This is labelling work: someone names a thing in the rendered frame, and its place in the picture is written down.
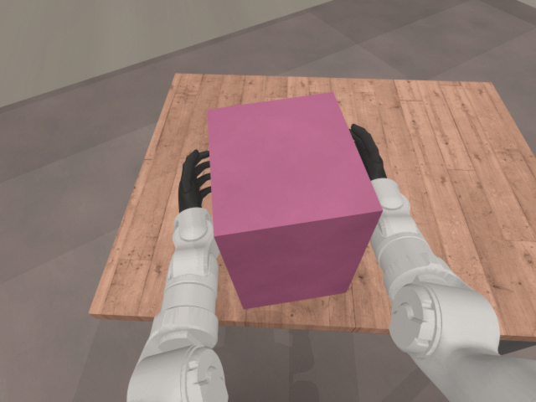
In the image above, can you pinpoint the right robot upper arm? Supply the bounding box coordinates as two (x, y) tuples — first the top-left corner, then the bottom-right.
(389, 281), (536, 402)

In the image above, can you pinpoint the carton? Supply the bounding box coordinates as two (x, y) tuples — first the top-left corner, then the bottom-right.
(207, 92), (383, 309)

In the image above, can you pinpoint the table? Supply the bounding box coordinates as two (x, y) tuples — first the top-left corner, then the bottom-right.
(88, 73), (536, 355)

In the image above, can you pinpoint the robot right hand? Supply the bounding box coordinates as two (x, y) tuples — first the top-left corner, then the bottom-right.
(349, 124), (387, 181)

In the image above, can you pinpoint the left robot forearm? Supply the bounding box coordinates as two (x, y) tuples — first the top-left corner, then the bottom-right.
(126, 208), (220, 402)

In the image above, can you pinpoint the right robot forearm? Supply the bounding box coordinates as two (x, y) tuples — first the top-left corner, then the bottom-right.
(370, 178), (500, 345)

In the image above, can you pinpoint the left robot upper arm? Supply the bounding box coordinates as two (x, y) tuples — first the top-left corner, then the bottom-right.
(127, 344), (229, 402)

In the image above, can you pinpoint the robot left hand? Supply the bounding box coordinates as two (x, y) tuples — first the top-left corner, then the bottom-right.
(178, 149), (211, 213)

